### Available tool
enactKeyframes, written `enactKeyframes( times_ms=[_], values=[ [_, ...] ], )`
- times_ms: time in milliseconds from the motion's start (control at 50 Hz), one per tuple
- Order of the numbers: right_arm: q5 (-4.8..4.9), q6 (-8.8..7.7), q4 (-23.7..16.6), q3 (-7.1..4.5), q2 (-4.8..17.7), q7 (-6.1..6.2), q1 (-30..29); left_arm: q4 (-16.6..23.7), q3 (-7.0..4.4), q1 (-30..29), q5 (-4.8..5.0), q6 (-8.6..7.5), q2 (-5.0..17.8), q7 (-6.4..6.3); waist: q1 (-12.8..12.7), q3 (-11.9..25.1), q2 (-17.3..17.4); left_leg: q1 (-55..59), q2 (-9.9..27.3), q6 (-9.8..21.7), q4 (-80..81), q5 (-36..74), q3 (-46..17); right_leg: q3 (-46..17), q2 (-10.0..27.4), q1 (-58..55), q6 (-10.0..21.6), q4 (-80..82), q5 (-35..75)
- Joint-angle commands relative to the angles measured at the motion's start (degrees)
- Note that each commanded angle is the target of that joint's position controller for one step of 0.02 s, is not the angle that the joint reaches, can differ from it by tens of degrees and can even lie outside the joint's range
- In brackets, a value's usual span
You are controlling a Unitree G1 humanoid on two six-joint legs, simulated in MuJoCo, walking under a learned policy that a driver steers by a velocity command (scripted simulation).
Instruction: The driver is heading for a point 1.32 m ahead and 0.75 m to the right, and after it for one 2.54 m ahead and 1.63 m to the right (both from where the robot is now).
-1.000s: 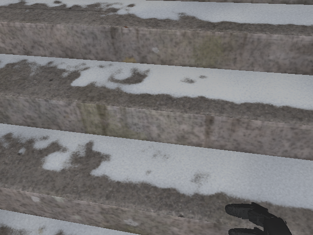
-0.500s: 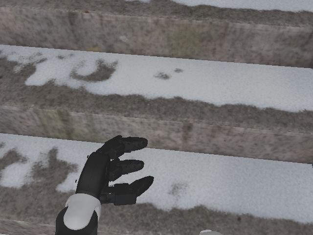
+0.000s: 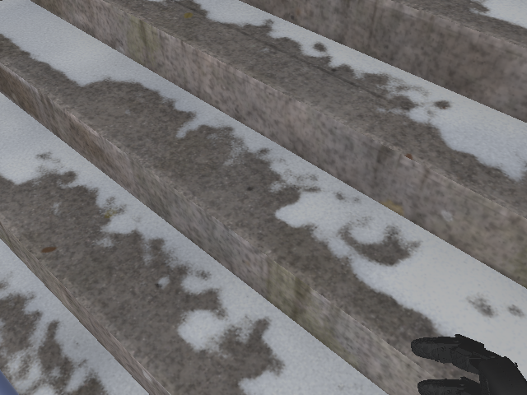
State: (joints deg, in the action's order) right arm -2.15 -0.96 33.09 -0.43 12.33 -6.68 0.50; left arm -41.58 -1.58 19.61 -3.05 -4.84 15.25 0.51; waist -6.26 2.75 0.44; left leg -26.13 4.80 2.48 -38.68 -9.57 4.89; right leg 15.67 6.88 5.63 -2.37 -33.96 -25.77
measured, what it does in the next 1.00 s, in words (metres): steps on the spot, turning right: right foot, then left foot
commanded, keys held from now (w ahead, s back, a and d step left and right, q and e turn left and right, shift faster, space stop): e+shift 1.00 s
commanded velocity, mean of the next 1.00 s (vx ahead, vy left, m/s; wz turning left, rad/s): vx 0.01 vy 0.00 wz -0.72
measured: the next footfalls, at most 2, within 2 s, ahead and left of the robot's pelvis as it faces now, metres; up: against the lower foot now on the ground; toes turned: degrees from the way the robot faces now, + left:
right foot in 0.36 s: -0.04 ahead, -0.14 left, +0.00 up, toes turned -13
left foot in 0.96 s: +0.19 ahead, +0.11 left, +0.00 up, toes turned -44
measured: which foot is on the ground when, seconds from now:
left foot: down 0.00-0.38, up 0.40-0.94, down 0.96-1.00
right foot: down 0.00-0.00, up 0.02-0.34, down 0.36-0.96, up 0.98-1.00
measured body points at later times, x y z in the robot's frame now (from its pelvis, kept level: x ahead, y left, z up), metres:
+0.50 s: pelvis +0.02 -0.04 +0.02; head +0.03 -0.07 +0.47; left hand +0.12 +0.18 -0.09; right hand +0.17 -0.38 -0.03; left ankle +0.02 +0.10 -0.62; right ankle -0.07 -0.13 -0.72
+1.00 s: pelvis +0.08 +0.02 +0.00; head +0.09 +0.01 +0.45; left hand +0.41 +0.08 -0.07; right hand +0.03 -0.27 -0.09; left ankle +0.16 +0.13 -0.72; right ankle -0.08 -0.11 -0.70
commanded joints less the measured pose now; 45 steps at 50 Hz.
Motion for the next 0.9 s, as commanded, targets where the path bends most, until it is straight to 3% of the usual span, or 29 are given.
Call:
enactKeyframes(
  times_ms=[20, 40, 60, 80, 100, 120, 160, 220, 260, 280, 340, 360, 380, 400, 420, 440, 460, 480, 520, 600, 640, 680, 720, 780, 820, 840, 860, 880, 900],
  values=[
    [-0.3, 0.06, 1.0, -6.77, 17.4, 4.63, 14.6, 1.4, 1.35, 16.4, -1.37, 1.04, -3.2, 5.26, 5.0, 21.3, 15.8, 51.9, 11.7, 20.7, 3.1, 61.0, -15.1, -8.2, -2.2, 25.4, -0.1, -16.1, 4.6],
    [-1.17, 0.56, 0.9, -0.28, -1.1, 3.64, 16.8, 0.3, -0.26, 4.7, 8.67, 3.6, 2.6, 1.13, 12.4, 18.5, 1.8, 40.8, 17.7, 10.9, 8.0, 53.2, -19.7, -9.4, -1.8, 23.8, -0.5, -21.7, -10.0],
    [-0.06, -0.09, 1.2, -4.7, 11.3, 2.44, 15.2, 4.4, 0.5, 5.8, 3.32, 1.24, -0.6, 5.05, 8.7, 5.7, 10.1, 26.1, 13.4, 12.2, 10.0, 40.4, -19.8, -15.5, -3.0, 24.7, -3.7, -28.4, -14.1],
    [1.53, -0.67, 0.5, -5.06, 10.3, 2.03, 7.3, 2.5, -0.21, 5.9, 3.64, 0.1, -1.8, 5.93, 5.3, 3.1, 5.3, 13.3, 14.3, 10.3, 12.1, 32.1, -15.8, -17.9, 0.0, 19.9, -4.7, -31.9, -15.5],
    [1.74, -0.93, -1.2, -4.87, 9.3, 2.16, 2.8, 0.6, -0.82, 8.5, 2.81, 0.12, -1.0, 6.12, 3.6, 2.6, 5.5, 8.1, 16.2, 10.2, 12.9, 28.4, -13.7, -19.6, 0.4, 17.2, -5.0, -34.1, -15.7],
    [1.05, -1.03, -3.1, -5.81, 9.6, 3.16, -0.8, 1.2, -0.99, 8.6, 2.66, 0.32, -0.8, 5.59, 3.4, -0.1, 4.3, 1.7, 17.1, 11.5, 16.3, 23.2, -12.5, -20.3, -0.9, 14.3, -5.4, -36.2, -15.2],
    [-1.4, -1.6, -6.6, -7.17, 11.4, 5.46, -8.8, 2.5, -1.4, 7.8, 0.97, 0.19, -0.2, 3.35, 1.2, 3.8, 5.9, -0.7, 15.5, 12.7, 19.2, 15.6, -8.0, -18.6, -3.4, 9.1, -4.9, -38.0, -4.8],
    [-1.56, -4.17, -5.6, -7.4, 9.6, 9.44, -5.2, 3.4, -1.84, 6.7, 1.88, 1.74, 0.5, 2.22, 3.8, 3.6, 6.0, 6.4, 18.4, 12.9, 21.2, 11.5, -7.8, -20.2, -2.8, 14.2, -3.1, -38.1, -3.1],
    [-1.2, -4.33, -4.7, -7.41, 9.3, 10.0, -4.3, 3.9, -2.38, 8.3, 2.14, 2.53, 0.3, 2.71, 3.2, 3.8, 5.2, 10.9, 19.0, 11.3, 21.0, 17.5, -4.4, -20.8, -1.3, 12.9, -2.1, -30.7, -1.8],
    [-0.72, -3.96, -3.6, -8.07, 10.1, 11.0, -2.8, 4.2, -1.38, 8.4, 2.2, 2.89, -3.0, 3.47, 3.9, 2.6, 4.7, 13.6, 17.8, 10.1, 20.5, 17.5, -1.6, -19.8, -0.3, 13.0, -1.8, -21.2, -0.9],
    [-0.62, -0.99, -3.4, -9.9, 13.4, 11.57, -1.2, 4.1, -1.57, 8.4, 3.16, 2.16, -4.3, 5.53, 6.4, 1.3, 3.6, 17.6, 17.1, 7.7, 17.2, 10.6, 1.2, -14.1, -2.8, 7.7, 0.0, 0.9, 9.1],
    [-0.5, -0.13, -3.1, -9.85, 12.7, 10.85, -1.4, 4.5, -2.31, 8.6, 2.78, 1.21, -4.0, 5.44, 6.8, 0.7, 3.2, 17.1, 15.4, 5.4, 14.3, 3.0, 2.3, -13.5, -5.6, 6.2, 2.6, 5.7, 15.0],
    [0.34, 0.05, -3.3, -9.12, 8.7, 10.4, 0.8, 4.0, -3.52, 9.7, 2.37, -0.11, -0.6, 4.59, 7.2, -0.3, -5.3, 12.8, 10.2, 1.5, 5.5, -3.6, 7.0, -20.0, -4.3, 4.7, 8.9, 10.2, 34.1],
    [1.74, -1.13, -7.6, -8.52, 4.8, 11.16, 0.7, 4.0, -5.38, 12.5, 2.84, -0.8, 7.9, 3.19, 7.8, 1.5, -20.9, -2.6, -1.1, -5.3, -12.0, -19.5, 13.3, -44.6, 10.2, -3.3, 23.3, 11.7, 63.3],
    [2.42, -3.09, -8.4, -8.21, 5.7, 10.47, -5.1, 4.2, -6.28, 15.1, -0.31, -1.66, 10.8, 3.2, 1.9, 1.4, -14.4, -12.4, -6.1, -7.1, -18.6, -28.3, 2.6, -50.1, 13.4, -7.1, 25.5, 13.1, 52.8],
    [2.72, -3.83, -8.4, -7.67, 4.2, 9.59, -9.1, 3.0, -6.1, 14.5, -2.05, -2.26, 8.3, 3.67, 0.1, -1.4, -13.8, -17.7, -5.7, -5.8, -28.7, -28.1, -4.0, -46.7, 12.6, -5.2, 22.1, 13.5, 40.2],
    [2.7, -4.35, -8.0, -8.38, 6.8, 9.33, -10.0, 3.4, -4.99, 8.7, -0.49, -2.02, 6.1, 5.37, 1.8, -3.5, -14.2, -19.2, -5.5, -4.8, -40.4, -28.8, -5.4, -41.6, 9.8, 0.0, 21.0, 12.2, 42.0],
    [0.74, -4.65, -7.3, -9.51, 8.9, 9.43, -8.8, 3.9, -3.6, 4.0, 1.51, -1.29, 4.3, 6.06, 4.4, -2.1, -11.9, -18.5, -5.1, -3.5, -45.5, -27.6, -6.3, -38.3, 8.3, 2.0, 19.8, 11.6, 46.3],
    [0.79, -4.81, -8.4, -8.77, 7.8, 11.02, -7.2, 5.0, -2.48, 2.4, 2.72, -0.44, 2.8, 5.95, 6.5, 0.7, -8.7, -18.6, -4.7, -5.6, -45.4, -24.0, -6.1, -37.6, 7.1, -1.1, 17.5, 8.9, 57.1],
    [1.74, -4.68, -7.4, -6.94, 7.0, 12.65, -6.3, 3.5, -1.71, 6.9, 1.57, -0.64, 4.6, 4.39, 5.0, 4.4, -10.0, -23.0, -6.6, -10.7, -47.3, -18.9, -5.1, -41.3, 6.5, -10.6, 19.4, 4.9, 65.5],
    [1.9, -3.64, -6.3, -6.28, 5.9, 13.0, -4.2, 5.5, -1.92, 5.3, 2.64, -1.0, 5.2, 4.73, 5.6, 3.2, -11.7, -19.8, -7.7, -11.5, -51.4, -19.5, -4.4, -41.8, 5.2, -3.7, 19.1, 4.6, 67.6],
    [1.06, -3.09, -7.1, -5.87, 6.6, 12.46, -4.4, 5.5, -1.35, 5.9, 3.26, -1.61, 4.9, 4.51, 5.0, 3.3, -8.6, -23.4, -6.5, -11.2, -57.7, -24.4, -7.1, -47.2, 7.7, -3.9, 19.0, 3.3, 65.6],
    [0.41, -1.81, -7.7, -4.08, 4.3, 12.05, -5.6, 5.0, -0.84, 6.3, 3.64, -3.12, 4.2, 2.29, 3.3, 4.4, -8.1, -28.1, -5.2, -11.0, -56.1, -24.8, -9.3, -49.7, 8.1, -7.3, 17.2, 1.5, 60.2],
    [1.1, -2.03, -8.8, -2.17, 2.9, 11.47, -7.6, 5.0, -1.44, 6.2, 3.44, -3.45, 6.7, 0.71, 2.4, 4.5, -8.6, -30.8, -5.1, -11.3, -53.6, -27.2, -8.0, -51.3, 4.5, -4.8, 14.8, 0.7, 57.6],
    [1.44, -2.55, -6.9, -2.2, 2.9, 10.85, -3.9, 7.5, -2.08, 0.8, 2.42, -2.55, 9.3, 0.66, 4.6, 5.5, -6.7, -23.6, -3.6, -11.4, -41.6, -19.5, -6.9, -51.7, 1.5, 1.1, 12.4, 1.2, 52.9],
    [1.6, -2.83, -7.4, -1.35, 1.2, 9.29, -3.4, 10.4, -1.8, -4.1, 0.63, -2.22, 9.6, -0.05, 6.0, 5.3, -7.1, -13.7, -5.0, -10.2, -37.2, -14.6, -4.8, -51.3, -0.9, 9.9, 11.7, 4.4, 51.2],
    [1.42, -2.77, -7.0, -1.42, 0.8, 7.98, -0.7, 13.1, -2.35, -11.4, 1.15, -1.41, 11.0, -0.49, 9.5, 4.3, -10.2, -6.0, -4.6, -9.4, -29.2, -13.7, -5.0, -52.6, -1.4, 17.3, 10.2, 6.0, 47.7],
    [2.17, -3.07, -4.1, -1.75, 0.7, 6.71, 7.3, 15.2, -2.67, -16.7, 0.2, -0.94, 10.5, -0.92, 12.0, 7.2, -11.2, 4.9, -5.4, -8.8, -24.8, -6.5, -5.8, -54.7, -1.1, 21.4, 9.2, 7.7, 44.6],
    [1.82, -3.0, -2.5, -2.3, 1.2, 5.7, 12.5, 14.7, -2.6, -21.1, 0.58, 0.14, 10.0, -0.76, 14.8, 5.3, -8.9, 10.8, -5.2, -8.7, -10.8, 1.0, -6.4, -53.6, -2.4, 21.5, 7.6, 6.3, 40.3]
  ],
)
Velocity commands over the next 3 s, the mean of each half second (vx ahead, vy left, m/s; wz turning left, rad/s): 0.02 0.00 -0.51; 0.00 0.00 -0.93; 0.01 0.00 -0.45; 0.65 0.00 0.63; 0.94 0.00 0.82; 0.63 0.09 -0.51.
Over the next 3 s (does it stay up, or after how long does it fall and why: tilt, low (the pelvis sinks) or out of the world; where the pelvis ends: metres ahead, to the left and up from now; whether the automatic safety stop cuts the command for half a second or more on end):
stays up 1.05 -0.09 0.52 its command is cut before an obstacle after 2.5 s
